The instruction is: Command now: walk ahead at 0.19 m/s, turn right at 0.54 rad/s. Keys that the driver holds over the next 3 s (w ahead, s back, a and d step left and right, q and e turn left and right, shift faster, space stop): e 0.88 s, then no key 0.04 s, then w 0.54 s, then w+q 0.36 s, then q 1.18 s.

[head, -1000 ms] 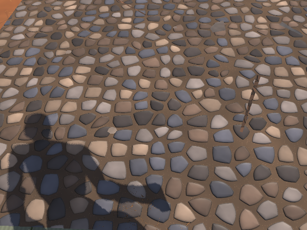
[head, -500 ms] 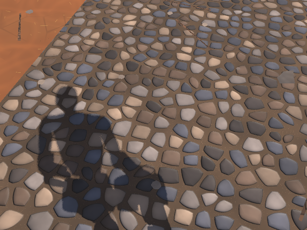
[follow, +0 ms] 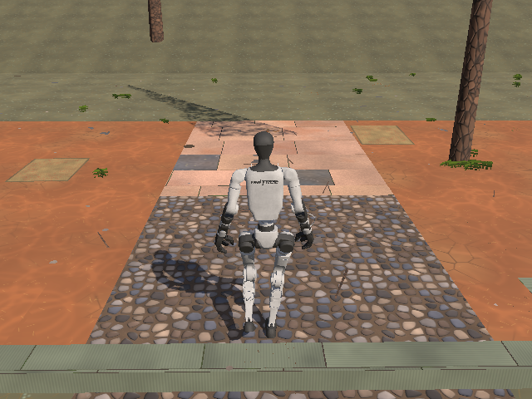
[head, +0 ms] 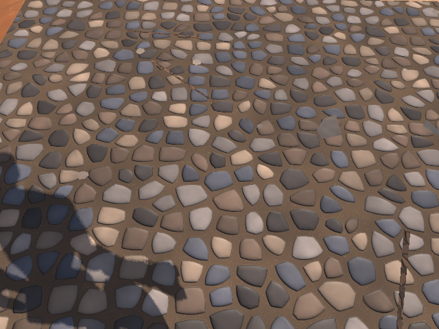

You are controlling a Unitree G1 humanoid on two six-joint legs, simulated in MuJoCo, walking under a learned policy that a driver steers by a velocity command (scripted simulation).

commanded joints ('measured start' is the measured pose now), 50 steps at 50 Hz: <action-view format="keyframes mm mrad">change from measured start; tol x32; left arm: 1 -18 93 15 -89 -5 -26 6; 50 30 142 5 -184 22 23 -10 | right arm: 1 32 -129 -32 -91 -19 20 13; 50 -86 -160 -35 -137 -18 109 47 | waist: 1 -47 75 -20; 50 34 -150 -66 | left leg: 1 -133 53 -52 -87 24 -27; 15 63 -17 -59 -783 109 11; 18 421 450 -502 -1010 702 212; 37 169 287 39 -894 344 171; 40 -241 9 86 -411 -272 -13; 50 -165 32 4 -418 32 -9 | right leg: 1 51 -326 331 -207 651 -193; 14 150 -252 458 1 568 -40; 19 -248 -6 137 633 -520 150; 24 -229 -71 115 765 -234 209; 37 103 -111 -9 51 -139 122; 40 125 -549 670 -229 218 -101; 46 118 -299 345 -156 348 -51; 50 188 -308 456 -281 -270 -77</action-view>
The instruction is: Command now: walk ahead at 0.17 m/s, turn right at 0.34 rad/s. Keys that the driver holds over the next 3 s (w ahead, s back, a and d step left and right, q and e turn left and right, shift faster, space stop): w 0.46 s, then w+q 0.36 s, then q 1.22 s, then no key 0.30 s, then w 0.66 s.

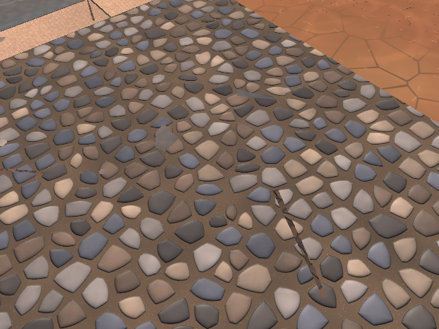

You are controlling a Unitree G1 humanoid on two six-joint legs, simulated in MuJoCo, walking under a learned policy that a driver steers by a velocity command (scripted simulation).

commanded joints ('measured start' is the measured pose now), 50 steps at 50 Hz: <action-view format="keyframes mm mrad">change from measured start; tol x32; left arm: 1 61 133 37 -37 7 -20 0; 27 -283 32 -10 -71 16 -71 -55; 34 223 272 63 42 70 -107 12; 50 58 80 15 130 -6 -124 25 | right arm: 1 -76 -66 -13 -80 -4 -17 16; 34 295 50 20 87 54 -136 12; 50 -108 42 12 8 0 -63 71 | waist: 1 48 -202 -15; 12 -123 195 95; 30 -26 60 69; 34 101 -279 -338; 50 0 -145 33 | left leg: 1 -107 2 4 -111 -3 6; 9 399 -52 60 -579 65 109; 12 575 373 -641 -912 -516 239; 32 429 137 -108 -467 824 172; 35 -123 -67 -74 259 -152 134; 50 -23 18 78 -248 364 84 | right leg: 1 131 -243 320 -247 -298 -163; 18 -514 -108 -63 583 10 45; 32 70 -38 -146 47 67 -3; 35 478 -540 653 -178 -315 -149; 50 99 -290 -294 -172 660 -57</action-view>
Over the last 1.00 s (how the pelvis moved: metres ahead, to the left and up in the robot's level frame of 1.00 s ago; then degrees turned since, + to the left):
0.07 0.05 0.02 -35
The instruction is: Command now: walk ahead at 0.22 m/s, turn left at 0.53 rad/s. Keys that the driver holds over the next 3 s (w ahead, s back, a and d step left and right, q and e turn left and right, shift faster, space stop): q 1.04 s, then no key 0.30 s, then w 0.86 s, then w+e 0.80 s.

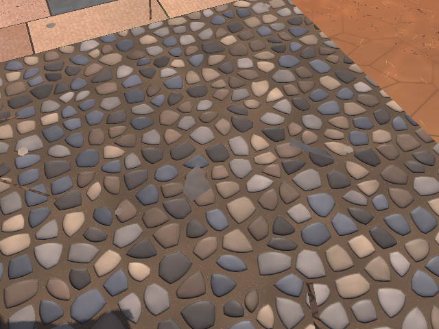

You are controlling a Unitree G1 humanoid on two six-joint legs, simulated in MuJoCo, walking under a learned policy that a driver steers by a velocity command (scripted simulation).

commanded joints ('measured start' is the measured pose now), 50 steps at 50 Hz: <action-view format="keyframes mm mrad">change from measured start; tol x32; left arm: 1 -39 132 29 -58 -5 -6 10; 50 -114 207 54 -191 16 81 13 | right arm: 1 -22 1 13 -67 -4 -6 13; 50 -15 -85 -29 -136 25 77 -4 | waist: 1 -16 -138 -26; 9 -65 228 -400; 50 18 -223 -95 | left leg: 1 146 -25 57 -159 79 11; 6 312 -111 80 -304 -87 93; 9 841 350 -638 -402 768 412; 23 386 63 -454 -622 -261 190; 33 232 -54 -511 -502 -324 43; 39 102 -178 -140 318 -324 -62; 50 206 -89 -8 -30 -400 -78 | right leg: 1 -52 -235 8 -3 714 -78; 6 40 -256 0 359 844 -49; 9 -508 62 115 1132 -450 81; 32 -139 62 261 148 -95 22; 35 -144 -417 742 -139 -156 -160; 41 -70 -221 327 33 452 -127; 50 7 -292 243 97 536 -147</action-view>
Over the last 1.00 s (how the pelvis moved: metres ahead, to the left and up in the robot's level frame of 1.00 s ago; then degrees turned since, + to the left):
0.38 -0.04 0.00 11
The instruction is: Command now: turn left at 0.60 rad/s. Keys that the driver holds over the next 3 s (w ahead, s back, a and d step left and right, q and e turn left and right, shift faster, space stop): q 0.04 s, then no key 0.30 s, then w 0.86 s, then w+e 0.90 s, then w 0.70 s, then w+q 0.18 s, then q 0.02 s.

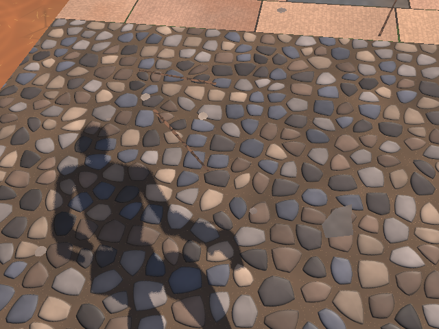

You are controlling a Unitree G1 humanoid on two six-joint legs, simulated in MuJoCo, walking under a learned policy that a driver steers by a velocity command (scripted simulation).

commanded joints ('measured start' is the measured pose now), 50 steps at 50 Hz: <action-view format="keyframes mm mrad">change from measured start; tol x32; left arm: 1 35 193 58 -37 3 -6 -9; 50 307 113 15 285 -12 -99 -26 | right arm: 1 -56 -49 0 -99 10 -14 2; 50 -281 0 60 -17 -20 -129 -4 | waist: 1 33 -222 -95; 8 -60 231 -130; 50 43 -128 80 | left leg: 1 0 -5 78 -131 -33 24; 9 364 387 -335 -569 894 336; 17 316 202 -143 -622 677 245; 23 312 253 -334 -786 -112 301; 29 59 195 -255 -701 -135 270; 34 -369 42 -42 16 64 149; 50 -200 46 136 -323 366 120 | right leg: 1 140 -239 134 -55 554 -161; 5 57 -220 90 67 485 -105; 8 -328 17 44 490 -390 52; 14 -241 2 116 535 -134 69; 29 114 65 42 -36 -35 -45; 33 249 -369 725 -393 -591 -212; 50 277 -165 184 -305 592 -140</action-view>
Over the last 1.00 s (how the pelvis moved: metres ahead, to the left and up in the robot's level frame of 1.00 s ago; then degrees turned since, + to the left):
0.13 -0.04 0.00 35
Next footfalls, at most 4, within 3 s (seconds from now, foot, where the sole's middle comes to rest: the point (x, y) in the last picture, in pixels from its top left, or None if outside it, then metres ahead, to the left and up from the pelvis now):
0.12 left None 0.02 0.11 -0.78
0.62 right None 0.06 -0.07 -0.78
1.08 left None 0.38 0.15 -0.78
1.64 right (236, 260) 0.68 0.02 -0.78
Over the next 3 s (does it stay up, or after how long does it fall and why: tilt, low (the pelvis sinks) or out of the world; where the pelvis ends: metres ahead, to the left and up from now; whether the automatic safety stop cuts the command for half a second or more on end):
stays up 1.21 -0.13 0.00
